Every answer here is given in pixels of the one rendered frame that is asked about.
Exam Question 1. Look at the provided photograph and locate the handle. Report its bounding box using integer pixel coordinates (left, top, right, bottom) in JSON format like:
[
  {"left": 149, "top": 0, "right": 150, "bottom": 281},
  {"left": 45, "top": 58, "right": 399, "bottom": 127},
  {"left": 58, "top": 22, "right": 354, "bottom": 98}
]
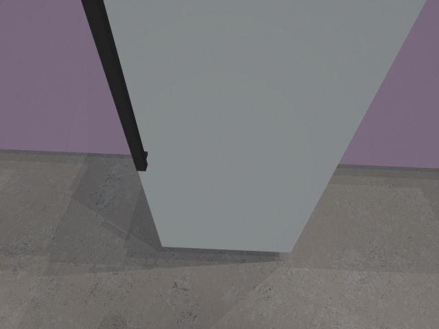
[{"left": 81, "top": 0, "right": 148, "bottom": 171}]

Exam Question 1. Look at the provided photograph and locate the fridge door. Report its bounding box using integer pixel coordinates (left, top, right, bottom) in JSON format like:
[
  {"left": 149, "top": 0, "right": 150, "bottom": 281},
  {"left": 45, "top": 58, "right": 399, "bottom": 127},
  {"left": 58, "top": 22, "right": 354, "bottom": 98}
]
[{"left": 104, "top": 0, "right": 426, "bottom": 253}]

